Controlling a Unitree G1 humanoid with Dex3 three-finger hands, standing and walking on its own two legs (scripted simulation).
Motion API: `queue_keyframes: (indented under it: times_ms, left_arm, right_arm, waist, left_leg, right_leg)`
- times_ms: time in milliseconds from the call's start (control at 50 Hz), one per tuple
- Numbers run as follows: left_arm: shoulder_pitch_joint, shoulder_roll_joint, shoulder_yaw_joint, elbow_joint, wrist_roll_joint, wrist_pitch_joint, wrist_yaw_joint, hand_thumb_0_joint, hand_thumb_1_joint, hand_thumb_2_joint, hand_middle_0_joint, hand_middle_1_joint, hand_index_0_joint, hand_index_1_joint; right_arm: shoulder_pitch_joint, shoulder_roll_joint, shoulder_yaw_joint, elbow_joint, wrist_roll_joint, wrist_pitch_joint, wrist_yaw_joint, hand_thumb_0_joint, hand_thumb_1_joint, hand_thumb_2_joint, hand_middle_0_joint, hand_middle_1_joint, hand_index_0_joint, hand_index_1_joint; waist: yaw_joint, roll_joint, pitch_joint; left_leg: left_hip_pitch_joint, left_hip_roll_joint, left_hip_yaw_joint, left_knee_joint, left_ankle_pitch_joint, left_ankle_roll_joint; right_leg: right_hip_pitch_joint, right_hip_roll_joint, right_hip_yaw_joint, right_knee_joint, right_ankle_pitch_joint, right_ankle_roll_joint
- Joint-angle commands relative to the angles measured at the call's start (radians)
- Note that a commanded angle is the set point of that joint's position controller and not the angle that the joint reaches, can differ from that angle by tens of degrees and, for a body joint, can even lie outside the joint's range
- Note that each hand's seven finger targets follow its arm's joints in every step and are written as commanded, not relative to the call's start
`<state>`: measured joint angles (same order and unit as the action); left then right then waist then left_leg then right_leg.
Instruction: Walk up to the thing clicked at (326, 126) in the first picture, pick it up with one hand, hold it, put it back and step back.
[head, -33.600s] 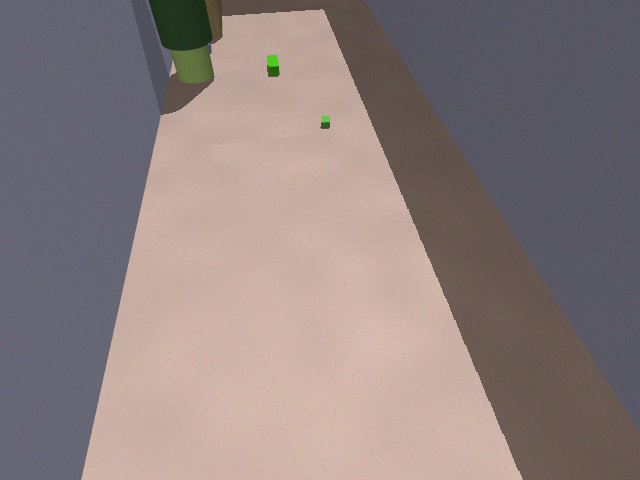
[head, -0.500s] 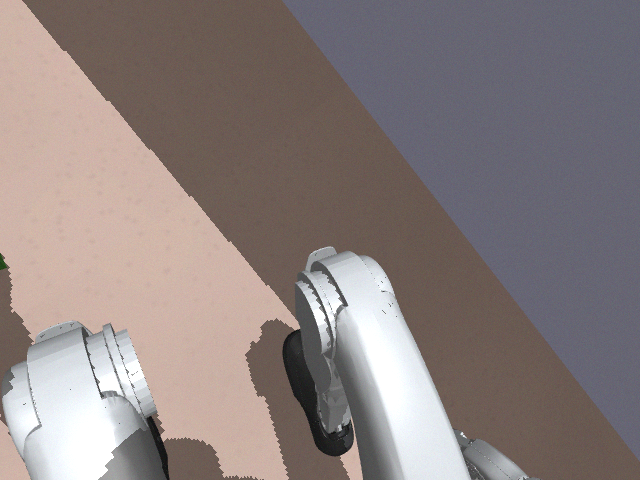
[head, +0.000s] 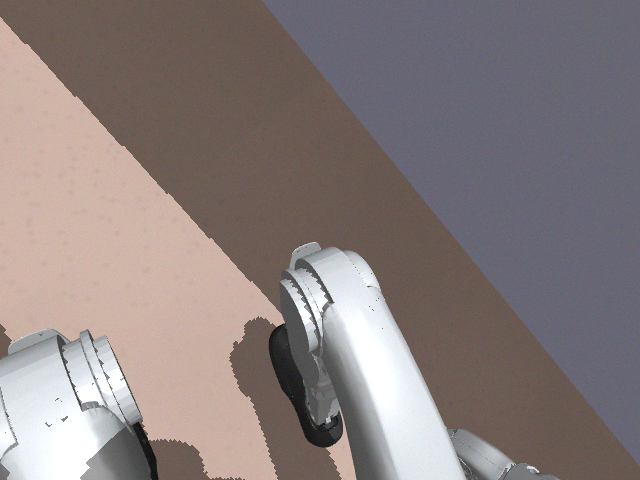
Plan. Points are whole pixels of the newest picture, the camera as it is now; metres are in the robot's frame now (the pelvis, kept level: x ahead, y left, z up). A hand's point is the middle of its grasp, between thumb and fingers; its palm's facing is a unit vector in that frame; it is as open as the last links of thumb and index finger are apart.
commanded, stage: open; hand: left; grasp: from above
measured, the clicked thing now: out of the picture +0.43 +0.31 -0.27
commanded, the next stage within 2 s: withdraw in 1.02 s
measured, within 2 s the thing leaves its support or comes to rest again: neither
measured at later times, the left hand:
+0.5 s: hand out of the picture +0.40 +0.31 -0.24, palm faces -0.38 -0.21 -0.90, open 10.8 cm
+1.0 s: hand out of the picture +0.40 +0.31 -0.24, palm faces -0.39 -0.23 -0.89, open 12.5 cm
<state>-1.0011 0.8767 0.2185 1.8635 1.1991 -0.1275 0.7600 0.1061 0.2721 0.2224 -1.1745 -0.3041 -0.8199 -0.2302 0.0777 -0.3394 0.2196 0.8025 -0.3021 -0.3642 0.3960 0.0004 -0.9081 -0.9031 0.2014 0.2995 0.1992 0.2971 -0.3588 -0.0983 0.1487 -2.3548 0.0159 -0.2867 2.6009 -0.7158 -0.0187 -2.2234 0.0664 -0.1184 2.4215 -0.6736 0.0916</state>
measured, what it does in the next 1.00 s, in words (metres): stands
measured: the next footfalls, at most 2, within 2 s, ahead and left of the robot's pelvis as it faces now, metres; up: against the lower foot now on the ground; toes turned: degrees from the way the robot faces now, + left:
none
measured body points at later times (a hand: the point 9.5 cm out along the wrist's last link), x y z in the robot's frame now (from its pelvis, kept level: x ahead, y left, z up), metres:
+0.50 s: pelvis -0.01 +0.00 +0.01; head +0.25 +0.13 +0.35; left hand +0.42 +0.32 -0.19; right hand +0.05 -0.25 -0.05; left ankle +0.06 +0.13 -0.26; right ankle +0.12 -0.13 -0.26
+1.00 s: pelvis -0.01 +0.00 +0.01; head +0.25 +0.13 +0.35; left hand +0.42 +0.32 -0.19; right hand +0.05 -0.25 -0.04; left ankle +0.06 +0.13 -0.26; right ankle +0.12 -0.13 -0.26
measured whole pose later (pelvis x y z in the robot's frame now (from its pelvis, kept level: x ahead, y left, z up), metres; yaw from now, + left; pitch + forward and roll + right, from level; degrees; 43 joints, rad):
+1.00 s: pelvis -0.01 +0.00 +0.01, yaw -1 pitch +24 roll -15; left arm -0.99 0.90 0.17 1.84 1.17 -0.13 0.75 0.00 -0.24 0.79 -0.35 -0.74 -0.33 -0.75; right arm 0.08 -0.36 0.25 0.77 -0.28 -0.40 0.41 0.00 -0.89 -0.90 0.20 0.30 0.20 0.30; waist -0.36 -0.12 0.18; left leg -2.33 0.01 -0.30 2.59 -0.71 -0.02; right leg -2.18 0.06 -0.14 2.39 -0.66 0.09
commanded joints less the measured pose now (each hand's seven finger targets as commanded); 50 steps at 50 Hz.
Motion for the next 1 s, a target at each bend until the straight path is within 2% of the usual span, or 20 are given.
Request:
queue_keyframes:
  times_ms: [0, 20, 60, 100, 160, 200, 240, 360, 400, 560, 600, 640, 660, 740, 760, 800, 820, 900, 920, 980]
  left_arm:
    - [-0.193, 0.175, -0.022, -0.061, -0.011, -0.014, 0.029, 0.0, 0.74, 0.443, -1.171, -0.301, -1.161, -0.312]
    - [-0.216, 0.168, -0.042, -0.069, -0.01, -0.016, 0.028, 0.0, 0.66, 0.437, -1.091, -0.335, -1.081, -0.342]
    - [-0.206, 0.181, -0.037, -0.072, -0.011, -0.019, 0.03, 0.0, 0.5, 0.454, -0.931, -0.363, -0.921, -0.373]
    - [-0.226, 0.175, -0.049, -0.08, -0.006, -0.021, 0.029, 0.0, 0.34, 0.407, -0.783, -0.366, -0.783, -0.368]
    - [-0.22, 0.18, -0.051, -0.089, -0.013, -0.023, 0.037, 0.0, 0.117, 0.471, -0.688, -0.398, -0.676, -0.412]
    - [-0.218, 0.192, -0.042, -0.097, -0.014, -0.023, 0.046, 0.0, 0.057, 0.511, -0.635, -0.437, -0.622, -0.451]
    - [-0.236, 0.183, -0.067, -0.095, -0.012, -0.023, 0.042, 0.0, 0.032, 0.521, -0.609, -0.467, -0.599, -0.478]
    - [-0.224, 0.198, -0.049, -0.096, -0.019, -0.016, 0.057, 0.0, -0.056, 0.616, -0.54, -0.531, -0.522, -0.549]
    - [-0.225, 0.178, -0.076, -0.098, -0.021, -0.009, 0.05, 0.0, -0.093, 0.64, -0.499, -0.567, -0.483, -0.584]
    - [-0.217, 0.184, -0.064, -0.111, -0.033, 0.002, 0.044, 0.0, -0.196, 0.721, -0.399, -0.661, -0.385, -0.675]
    - [-0.21, 0.183, -0.065, -0.114, -0.045, 0.0, 0.046, 0.0, -0.224, 0.74, -0.379, -0.679, -0.363, -0.695]
    - [-0.23, 0.185, -0.067, -0.114, -0.043, 0.001, 0.04, 0.0, -0.248, 0.768, -0.359, -0.701, -0.342, -0.719]
    - [-0.228, 0.195, -0.06, -0.117, -0.042, 0.001, 0.041, 0.0, -0.259, 0.773, -0.352, -0.707, -0.333, -0.726]
    - [-0.229, 0.194, -0.055, -0.124, -0.037, -0.002, 0.04, 0.0, -0.27, 0.792, -0.338, -0.716, -0.319, -0.735]
    - [-0.227, 0.191, -0.069, -0.122, -0.042, -0.002, 0.035, 0.0, -0.271, 0.789, -0.331, -0.731, -0.315, -0.747]
    - [-0.209, 0.203, -0.051, -0.116, -0.037, -0.002, 0.042, 0.0, -0.267, 0.796, -0.323, -0.747, -0.309, -0.76]
    - [-0.221, 0.189, -0.062, -0.113, -0.038, -0.002, 0.036, 0.0, -0.265, 0.809, -0.327, -0.741, -0.31, -0.757]
    - [-0.223, 0.2, -0.061, -0.112, -0.036, -0.001, 0.028, 0.0, -0.256, 0.796, -0.321, -0.757, -0.311, -0.766]
    - [-0.204, 0.205, -0.05, -0.108, -0.041, -0.002, 0.031, 0.0, -0.244, 0.793, -0.326, -0.765, -0.318, -0.772]
    - [-0.223, 0.198, -0.068, -0.118, -0.038, -0.005, 0.03, 0.0, -0.268, 0.815, -0.309, -0.762, -0.296, -0.774]
  right_arm:
    - [0.172, -0.334, -0.081, 0.0, 0.007, -0.012, -0.004, 0.0, -0.9, -0.902, 0.2, 0.3, 0.2, 0.3]
    - [0.162, -0.328, -0.079, 0.0, 0.011, -0.015, -0.004, 0.0, -0.892, -0.899, 0.201, 0.301, 0.201, 0.301]
    - [0.165, -0.332, -0.077, 0.002, 0.013, -0.013, -0.006, 0.0, -0.892, -0.899, 0.201, 0.301, 0.201, 0.301]
    - [0.169, -0.332, -0.07, -0.011, 0.01, -0.017, -0.002, 0.0, -0.891, -0.899, 0.201, 0.301, 0.201, 0.301]
    - [0.166, -0.34, -0.07, -0.005, 0.013, -0.02, -0.001, 0.0, -0.892, -0.9, 0.201, 0.301, 0.201, 0.301]
    - [0.172, -0.345, -0.069, -0.005, 0.015, -0.021, -0.004, 0.0, -0.89, -0.9, 0.201, 0.301, 0.201, 0.301]
    - [0.159, -0.339, -0.063, -0.015, 0.012, -0.027, -0.002, 0.0, -0.891, -0.899, 0.201, 0.301, 0.201, 0.301]
    - [0.156, -0.351, -0.073, -0.007, 0.019, -0.029, -0.007, 0.0, -0.888, -0.899, 0.201, 0.301, 0.201, 0.301]
    - [0.14, -0.343, -0.069, -0.013, 0.017, -0.034, -0.006, 0.0, -0.887, -0.899, 0.201, 0.301, 0.201, 0.301]
    - [0.165, -0.354, -0.065, -0.013, 0.023, -0.036, 0.003, 0.0, -0.884, -0.898, 0.201, 0.301, 0.201, 0.301]
    - [0.155, -0.349, -0.064, -0.011, 0.027, -0.037, 0.003, 0.0, -0.886, -0.899, 0.201, 0.301, 0.201, 0.301]
    - [0.171, -0.355, -0.06, -0.016, 0.017, -0.041, 0.01, 0.0, -0.885, -0.898, 0.201, 0.301, 0.201, 0.301]
    - [0.166, -0.357, -0.064, -0.016, 0.023, -0.04, 0.008, 0.0, -0.885, -0.899, 0.201, 0.301, 0.201, 0.301]
    - [0.181, -0.357, -0.063, -0.012, 0.021, -0.039, 0.012, 0.0, -0.883, -0.898, 0.201, 0.301, 0.201, 0.301]
    - [0.169, -0.348, -0.057, -0.013, 0.024, -0.04, 0.011, 0.0, -0.884, -0.898, 0.201, 0.301, 0.201, 0.301]
    - [0.168, -0.363, -0.066, -0.013, 0.024, -0.036, 0.008, 0.0, -0.881, -0.897, 0.201, 0.301, 0.201, 0.301]
    - [0.168, -0.352, -0.061, -0.018, 0.025, -0.038, 0.012, 0.0, -0.881, -0.897, 0.201, 0.301, 0.201, 0.301]
    - [0.172, -0.359, -0.063, -0.025, 0.027, -0.037, 0.009, 0.0, -0.879, -0.896, 0.201, 0.301, 0.201, 0.301]
    - [0.172, -0.367, -0.067, -0.017, 0.028, -0.034, 0.006, 0.0, -0.88, -0.896, 0.201, 0.301, 0.201, 0.301]
    - [0.164, -0.361, -0.064, -0.026, 0.028, -0.036, 0.005, 0.0, -0.878, -0.896, 0.201, 0.301, 0.201, 0.301]
  waist:
    - [-0.045, 0.401, -0.576]
    - [-0.049, 0.421, -0.558]
    - [-0.044, 0.422, -0.583]
    - [-0.059, 0.419, -0.579]
    - [-0.054, 0.429, -0.575]
    - [-0.051, 0.434, -0.579]
    - [-0.066, 0.413, -0.544]
    - [-0.057, 0.43, -0.541]
    - [-0.064, 0.432, -0.531]
    - [-0.061, 0.464, -0.585]
    - [-0.053, 0.475, -0.572]
    - [-0.072, 0.469, -0.571]
    - [-0.063, 0.472, -0.567]
    - [-0.063, 0.481, -0.586]
    - [-0.067, 0.484, -0.563]
    - [-0.056, 0.487, -0.575]
    - [-0.067, 0.479, -0.551]
    - [-0.07, 0.452, -0.539]
    - [-0.06, 0.453, -0.544]
    - [-0.068, 0.443, -0.532]
  left_leg:
    - [0.448, 0.026, 0.123, -0.283, 0.171, 0.019]
    - [0.446, 0.028, 0.12, -0.286, 0.148, 0.015]
    - [0.462, 0.028, 0.123, -0.285, 0.166, 0.016]
    - [0.464, 0.028, 0.122, -0.272, 0.186, 0.017]
    - [0.466, 0.031, 0.122, -0.274, 0.19, 0.015]
    - [0.473, 0.031, 0.117, -0.284, 0.188, 0.013]
    - [0.453, 0.03, 0.126, -0.271, 0.15, 0.018]
    - [0.463, 0.033, 0.115, -0.305, 0.114, 0.012]
    - [0.467, 0.034, 0.115, -0.302, 0.109, 0.009]
    - [0.511, 0.036, 0.109, -0.296, 0.207, 0.004]
    - [0.506, 0.038, 0.11, -0.298, 0.2, 0.002]
    - [0.512, 0.036, 0.113, -0.29, 0.209, 0.006]
    - [0.501, 0.037, 0.11, -0.297, 0.201, 0.005]
    - [0.519, 0.037, 0.105, -0.298, 0.226, 0.003]
    - [0.51, 0.036, 0.113, -0.294, 0.201, 0.004]
    - [0.507, 0.037, 0.107, -0.307, 0.199, 0.003]
    - [0.503, 0.038, 0.101, -0.304, 0.194, 0.002]
    - [0.481, 0.034, 0.11, -0.298, 0.167, 0.01]
    - [0.485, 0.035, 0.107, -0.313, 0.158, 0.007]
    - [0.482, 0.037, 0.105, -0.308, 0.142, 0.008]
  right_leg:
    - [0.312, 0.03, -0.172, -0.208, 0.225, -0.095]
    - [0.287, 0.025, -0.172, -0.197, 0.204, -0.097]
    - [0.315, 0.032, -0.168, -0.206, 0.225, -0.098]
    - [0.316, 0.029, -0.174, -0.199, 0.245, -0.094]
    - [0.328, 0.031, -0.171, -0.21, 0.247, -0.094]
    - [0.331, 0.032, -0.174, -0.212, 0.244, -0.095]
    - [0.32, 0.028, -0.172, -0.219, 0.216, -0.092]
    - [0.309, 0.03, -0.173, -0.23, 0.175, -0.099]
    - [0.304, 0.026, -0.172, -0.224, 0.18, -0.096]
    - [0.346, 0.029, -0.174, -0.21, 0.277, -0.095]
    - [0.344, 0.027, -0.171, -0.208, 0.271, -0.097]
    - [0.351, 0.028, -0.178, -0.211, 0.28, -0.094]
    - [0.338, 0.029, -0.178, -0.214, 0.268, -0.097]
    - [0.348, 0.028, -0.181, -0.207, 0.286, -0.098]
    - [0.345, 0.024, -0.175, -0.208, 0.271, -0.097]
    - [0.345, 0.027, -0.178, -0.214, 0.263, -0.099]
    - [0.326, 0.021, -0.182, -0.201, 0.26, -0.098]
    - [0.321, 0.024, -0.177, -0.221, 0.235, -0.095]
    - [0.325, 0.025, -0.176, -0.225, 0.224, -0.098]
    - [0.318, 0.023, -0.175, -0.225, 0.214, -0.096]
